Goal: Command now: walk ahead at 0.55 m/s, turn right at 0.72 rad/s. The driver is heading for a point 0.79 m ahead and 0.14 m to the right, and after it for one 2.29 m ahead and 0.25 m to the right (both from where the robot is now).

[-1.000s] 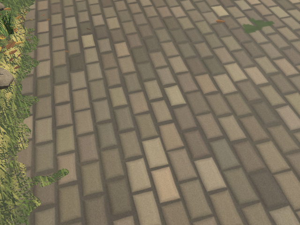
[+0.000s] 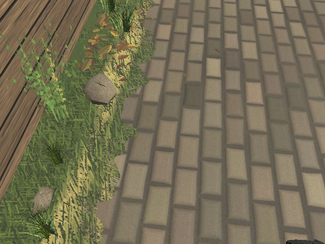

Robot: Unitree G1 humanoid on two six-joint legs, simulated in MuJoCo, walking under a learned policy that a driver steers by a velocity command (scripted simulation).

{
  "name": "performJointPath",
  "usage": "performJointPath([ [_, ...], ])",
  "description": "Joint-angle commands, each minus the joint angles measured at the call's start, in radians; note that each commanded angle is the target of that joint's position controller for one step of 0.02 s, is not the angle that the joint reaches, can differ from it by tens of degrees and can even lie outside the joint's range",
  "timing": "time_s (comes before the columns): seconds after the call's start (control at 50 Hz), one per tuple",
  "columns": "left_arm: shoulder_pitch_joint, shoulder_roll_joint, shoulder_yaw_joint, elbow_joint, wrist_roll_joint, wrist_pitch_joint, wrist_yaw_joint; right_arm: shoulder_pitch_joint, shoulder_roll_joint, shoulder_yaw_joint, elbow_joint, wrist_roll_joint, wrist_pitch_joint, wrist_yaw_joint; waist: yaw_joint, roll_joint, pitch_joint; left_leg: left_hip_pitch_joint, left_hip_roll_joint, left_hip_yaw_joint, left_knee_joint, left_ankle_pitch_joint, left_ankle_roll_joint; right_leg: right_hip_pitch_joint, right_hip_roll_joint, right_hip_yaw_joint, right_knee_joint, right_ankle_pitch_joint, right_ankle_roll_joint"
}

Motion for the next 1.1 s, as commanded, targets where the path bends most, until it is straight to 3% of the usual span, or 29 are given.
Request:
performJointPath([
  [0.02,-0.153,0.076,0.019,-0.138,-0.009,-0.011,0.009,0.272,-0.160,-0.069,0.034,0.015,-0.033,-0.009,-0.178,-0.013,-0.115,0.560,0.103,0.012,-0.229,0.058,0.048,-0.407,-0.085,0.141,0.058,-0.567,0.022],
  [0.04,-0.087,-0.024,-0.010,-0.145,-0.010,-0.020,0.002,0.260,-0.200,-0.072,0.012,0.003,-0.034,-0.013,-0.135,0.211,-0.167,0.588,0.368,-0.312,-0.293,-0.247,0.125,-0.489,-0.014,-0.021,0.392,-0.504,0.025],
  [0.06,-0.124,0.050,0.003,-0.199,-0.009,-0.039,-0.007,0.161,-0.234,-0.079,-0.022,-0.033,-0.043,-0.007,-0.089,0.262,-0.057,0.428,0.446,-0.516,-0.394,-0.456,0.189,-0.631,-0.111,-0.043,0.546,-0.352,0.030],
  [0.08,-0.113,0.098,0.011,-0.194,-0.003,-0.044,-0.013,0.092,-0.200,-0.075,-0.046,-0.022,-0.053,-0.014,-0.059,0.237,-0.016,0.378,0.443,-0.486,-0.411,-0.488,0.195,-0.651,-0.170,-0.073,0.648,-0.270,0.038],
  [0.12,-0.048,0.110,0.017,-0.151,0.021,-0.037,-0.023,0.080,-0.147,-0.058,-0.056,0.002,-0.059,-0.019,-0.048,0.156,-0.010,0.355,0.355,-0.296,-0.401,-0.338,0.145,-0.630,-0.199,-0.131,0.787,-0.171,0.071],
  [0.28,-0.151,0.077,0.001,-0.188,0.001,-0.031,-0.037,0.253,-0.171,-0.055,0.018,-0.034,-0.073,-0.006,-0.115,0.110,0.078,0.335,0.307,0.083,-0.450,-0.052,0.155,-0.673,-0.279,-0.154,0.854,0.062,0.118],
  [0.42,-0.324,0.021,-0.038,-0.228,-0.009,-0.047,-0.097,0.318,-0.197,-0.070,0.086,-0.014,-0.050,0.000,-0.160,0.071,0.187,0.483,0.356,0.296,-0.494,0.112,0.134,-0.662,-0.323,-0.278,0.546,0.044,0.034],
  [0.46,-0.345,0.003,-0.051,-0.235,-0.011,-0.056,-0.107,0.323,-0.203,-0.071,0.104,-0.005,-0.041,0.006,-0.145,0.060,0.192,0.464,0.353,0.359,-0.473,0.375,0.133,-0.523,-0.285,-0.339,0.427,-0.036,-0.016],
  [0.5,-0.292,0.039,-0.033,-0.236,-0.003,-0.060,-0.102,0.353,-0.262,-0.078,0.135,0.010,-0.040,0.009,-0.063,0.139,0.115,0.449,0.376,0.377,-0.343,1.050,0.163,-0.247,-0.160,-0.408,0.365,-0.171,-0.075],
  [0.54,0.114,0.186,0.048,-0.140,-0.013,-0.051,-0.074,0.317,-0.291,-0.071,0.156,0.016,-0.039,0.004,0.200,0.156,-0.113,0.260,0.365,0.382,0.105,1.294,0.154,0.357,-0.092,-0.372,0.214,-0.095,-0.156],
  [0.56,0.239,0.275,0.073,-0.081,-0.001,-0.040,-0.051,0.366,-0.170,-0.034,0.122,0.003,-0.057,0.005,0.183,-0.012,-0.253,-0.143,0.264,0.338,0.498,0.547,0.109,0.810,-0.269,-0.060,0.253,-0.271,-0.173],
  [0.58,0.266,0.323,0.068,-0.093,0.020,-0.059,-0.045,0.438,-0.075,0.002,0.092,0.038,-0.093,0.009,0.110,-0.228,-0.518,-0.297,0.066,0.111,0.848,-0.176,0.088,0.919,-0.558,0.546,-0.004,-0.706,-0.280],
  [0.6,0.269,0.186,0.032,-0.080,0.050,-0.084,-0.056,0.264,-0.197,-0.036,0.075,0.095,-0.110,0.002,0.187,-0.051,-0.464,-0.349,0.076,-0.051,0.907,-0.116,0.107,0.817,-0.554,0.519,-0.127,-0.715,-0.201],
  [0.62,0.240,0.165,0.022,-0.040,0.048,-0.099,-0.060,0.166,-0.172,-0.036,0.028,0.113,-0.112,-0.003,0.156,-0.073,-0.232,-0.426,0.101,-0.013,0.884,-0.052,0.103,0.635,-0.540,0.363,-0.151,-0.560,-0.168],
  [0.66,0.102,0.089,0.005,-0.014,0.050,-0.116,-0.059,0.191,-0.119,-0.035,0.048,0.056,-0.093,-0.008,0.033,-0.040,-0.068,-0.368,0.198,-0.005,0.774,0.089,0.101,0.354,-0.468,0.111,-0.146,-0.367,-0.117],
  [0.68,0.051,0.033,-0.007,-0.014,0.067,-0.125,-0.059,0.266,-0.101,-0.038,0.081,0.062,-0.067,0.003,-0.021,-0.095,-0.056,-0.286,0.227,-0.013,0.768,0.158,0.098,0.251,-0.438,0.007,-0.152,-0.279,-0.096],
  [0.72,0.010,-0.025,-0.013,0.008,0.053,-0.140,-0.059,0.308,-0.074,-0.044,0.124,0.066,-0.018,0.017,-0.053,-0.065,-0.018,-0.280,0.244,0.010,0.765,0.193,0.090,0.200,-0.392,-0.158,-0.203,-0.127,-0.063],
  [0.76,0.003,-0.007,-0.005,0.033,0.047,-0.151,-0.053,0.274,-0.045,-0.040,0.114,0.060,0.005,0.022,-0.068,-0.057,0.050,-0.335,0.246,0.012,0.733,0.236,0.075,0.152,-0.385,-0.270,-0.249,0.008,-0.027],
  [0.8,-0.027,-0.026,-0.012,0.040,0.064,-0.150,-0.042,0.211,-0.056,-0.043,0.101,0.060,0.007,0.019,-0.069,-0.046,0.106,-0.373,0.198,0.045,0.651,0.344,0.084,0.131,-0.302,-0.395,-0.292,0.076,0.010],
  [0.82,-0.008,0.002,-0.006,0.043,0.066,-0.157,-0.034,0.167,-0.038,-0.036,0.072,0.059,0.001,0.022,-0.064,-0.078,0.129,-0.377,0.194,0.068,0.570,0.398,0.082,0.118,-0.325,-0.423,-0.316,0.144,0.006],
  [0.88,0.031,0.036,-0.002,0.063,0.063,-0.156,-0.006,0.077,-0.055,-0.035,0.043,0.043,-0.023,0.050,-0.041,0.011,0.157,-0.387,0.145,0.169,0.362,0.500,0.104,0.226,-0.323,-0.506,-0.337,0.310,0.033],
  [0.94,0.037,0.135,0.014,0.061,0.055,-0.135,0.029,0.070,-0.065,-0.041,0.004,0.047,-0.032,0.084,-0.073,-0.033,0.093,-0.235,0.053,0.319,0.198,0.476,0.148,0.357,-0.358,-0.553,-0.195,0.961,0.085],
  [0.98,0.003,0.208,0.034,0.052,0.049,-0.103,0.047,0.194,-0.128,-0.074,0.010,0.064,-0.013,0.085,-0.172,-0.115,-0.015,-0.048,-0.005,0.362,0.201,0.387,0.172,0.427,-0.390,-0.539,0.009,1.248,0.075],
  [1.0,-0.079,0.233,0.045,0.030,0.037,-0.095,0.040,0.399,-0.204,-0.106,0.055,0.064,0.011,0.076,-0.288,-0.129,-0.090,0.156,-0.018,0.336,0.229,0.314,0.207,0.380,-0.410,-0.519,0.226,1.349,0.054],
  [1.02,-0.170,0.208,0.038,0.001,0.022,-0.106,0.019,0.657,-0.270,-0.141,0.127,0.052,0.038,0.056,-0.402,-0.096,-0.176,0.462,0.008,0.239,0.194,0.307,0.253,0.220,-0.384,-0.476,0.552,1.222,0.028],
  [1.04,-0.305,0.060,-0.001,-0.029,-0.003,-0.138,-0.014,0.728,-0.229,-0.136,0.176,0.044,0.053,0.041,-0.447,0.244,-0.048,0.556,0.037,0.160,0.009,0.448,0.323,-0.047,-0.109,-0.492,1.168,0.129,0.051],
  [1.06,-0.086,-0.121,-0.051,-0.090,0.009,-0.181,-0.041,0.513,-0.166,-0.077,0.123,-0.010,0.018,0.054,-0.120,0.486,-0.066,0.601,0.090,-0.283,-0.011,0.421,0.433,-0.393,-0.014,-0.233,1.389,-0.485,0.052],
  [1.08,-0.005,-0.037,-0.057,-0.119,0.003,-0.209,-0.050,0.422,-0.138,-0.073,0.048,-0.033,-0.012,0.057,-0.083,0.351,-0.260,0.646,0.245,-0.650,-0.236,-0.035,0.535,-0.443,-0.032,-0.063,1.403,-0.479,0.007],
  [1.1,-0.105,0.047,-0.037,-0.140,-0.008,-0.218,-0.051,0.369,-0.138,-0.082,0.014,-0.017,-0.035,0.064,-0.070,0.104,-0.117,0.494,0.262,-0.704,-0.381,-0.073,0.484,-0.452,-0.065,-0.074,1.255,-0.422,-0.028],
])
Keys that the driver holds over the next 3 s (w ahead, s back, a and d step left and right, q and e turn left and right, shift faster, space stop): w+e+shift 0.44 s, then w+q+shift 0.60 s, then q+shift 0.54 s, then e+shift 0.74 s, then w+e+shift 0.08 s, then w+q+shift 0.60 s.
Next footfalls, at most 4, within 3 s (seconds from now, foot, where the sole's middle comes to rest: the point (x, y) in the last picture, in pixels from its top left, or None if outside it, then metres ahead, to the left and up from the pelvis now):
0.02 left None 0.09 0.14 -0.77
0.54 right None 0.35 -0.30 -0.78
1.02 left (249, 171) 0.81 -0.34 -0.77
1.44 right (267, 124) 1.10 -0.47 -0.77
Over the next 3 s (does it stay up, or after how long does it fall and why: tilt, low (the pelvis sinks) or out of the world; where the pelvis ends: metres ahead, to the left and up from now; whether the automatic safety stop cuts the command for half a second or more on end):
stays up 1.22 -0.42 0.00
